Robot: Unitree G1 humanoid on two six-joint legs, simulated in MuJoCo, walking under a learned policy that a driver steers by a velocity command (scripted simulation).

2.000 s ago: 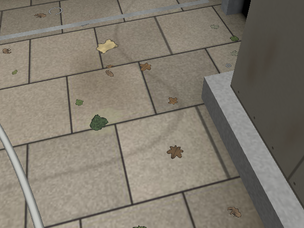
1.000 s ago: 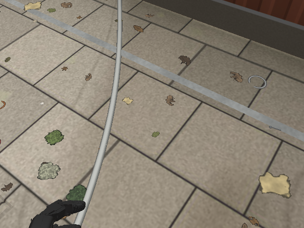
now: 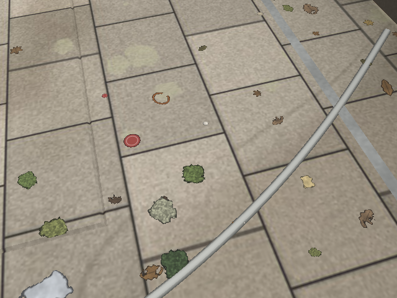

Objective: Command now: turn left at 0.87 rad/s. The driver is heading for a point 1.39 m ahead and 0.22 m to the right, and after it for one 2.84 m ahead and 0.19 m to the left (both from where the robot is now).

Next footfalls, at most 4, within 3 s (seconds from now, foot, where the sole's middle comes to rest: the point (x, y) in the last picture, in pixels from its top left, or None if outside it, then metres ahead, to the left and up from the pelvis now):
0.18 left None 0.06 0.16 -0.78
0.64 right None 0.05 -0.06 -0.78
1.04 left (191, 279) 0.49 0.07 -0.78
1.46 right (302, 208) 0.74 -0.34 -0.78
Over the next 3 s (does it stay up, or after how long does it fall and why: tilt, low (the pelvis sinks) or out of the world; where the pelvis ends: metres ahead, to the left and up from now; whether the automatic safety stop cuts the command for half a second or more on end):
stays up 1.46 -0.37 0.00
